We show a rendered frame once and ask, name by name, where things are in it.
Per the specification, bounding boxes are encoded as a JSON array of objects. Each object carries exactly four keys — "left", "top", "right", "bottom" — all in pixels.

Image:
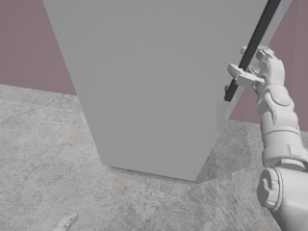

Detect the handle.
[{"left": 224, "top": 0, "right": 281, "bottom": 102}]

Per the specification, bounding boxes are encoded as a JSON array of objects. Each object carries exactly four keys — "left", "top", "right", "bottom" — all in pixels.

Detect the right robot hand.
[{"left": 227, "top": 45, "right": 285, "bottom": 96}]

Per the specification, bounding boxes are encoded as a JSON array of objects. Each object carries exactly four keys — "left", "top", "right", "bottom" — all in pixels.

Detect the fridge door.
[{"left": 42, "top": 0, "right": 292, "bottom": 181}]

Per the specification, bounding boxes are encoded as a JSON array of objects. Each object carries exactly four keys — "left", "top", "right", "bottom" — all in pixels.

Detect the right robot upper arm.
[{"left": 256, "top": 167, "right": 308, "bottom": 231}]

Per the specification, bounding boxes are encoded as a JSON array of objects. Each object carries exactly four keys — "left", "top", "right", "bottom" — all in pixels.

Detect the right robot forearm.
[{"left": 257, "top": 84, "right": 308, "bottom": 173}]

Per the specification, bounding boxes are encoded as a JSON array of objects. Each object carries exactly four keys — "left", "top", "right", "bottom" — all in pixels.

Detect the left robot hand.
[{"left": 53, "top": 214, "right": 79, "bottom": 231}]

